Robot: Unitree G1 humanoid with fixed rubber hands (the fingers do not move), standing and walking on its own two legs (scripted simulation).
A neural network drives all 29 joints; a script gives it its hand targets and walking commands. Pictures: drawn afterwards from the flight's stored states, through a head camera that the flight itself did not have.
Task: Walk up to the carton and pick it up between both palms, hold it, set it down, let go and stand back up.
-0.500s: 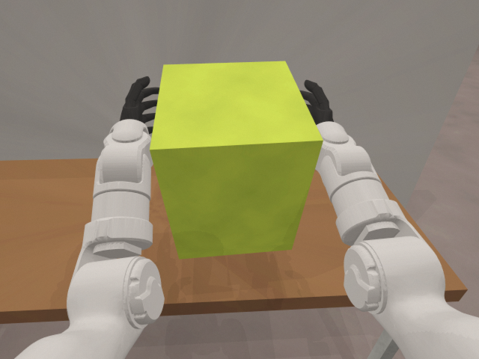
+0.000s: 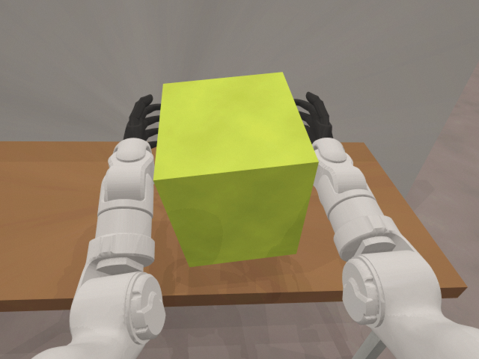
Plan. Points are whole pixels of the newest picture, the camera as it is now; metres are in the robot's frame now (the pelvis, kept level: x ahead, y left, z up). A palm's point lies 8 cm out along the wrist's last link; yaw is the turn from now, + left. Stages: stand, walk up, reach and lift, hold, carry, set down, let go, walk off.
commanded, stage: set down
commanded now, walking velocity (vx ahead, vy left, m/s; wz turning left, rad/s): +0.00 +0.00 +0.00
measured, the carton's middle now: (233, 174) +0.40 +0.03 +0.16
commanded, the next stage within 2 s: none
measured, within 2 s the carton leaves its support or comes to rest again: neither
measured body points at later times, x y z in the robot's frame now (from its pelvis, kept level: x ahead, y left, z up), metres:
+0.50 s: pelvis +0.01 +0.00 +0.00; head -0.03 +0.01 +0.45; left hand +0.41 +0.19 +0.20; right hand +0.44 -0.11 +0.21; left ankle +0.02 +0.14 -0.74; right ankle +0.03 -0.10 -0.74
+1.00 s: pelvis +0.02 +0.00 +0.00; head +0.00 +0.01 +0.45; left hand +0.42 +0.19 +0.18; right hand +0.46 -0.10 +0.19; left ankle +0.02 +0.14 -0.74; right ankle +0.03 -0.10 -0.74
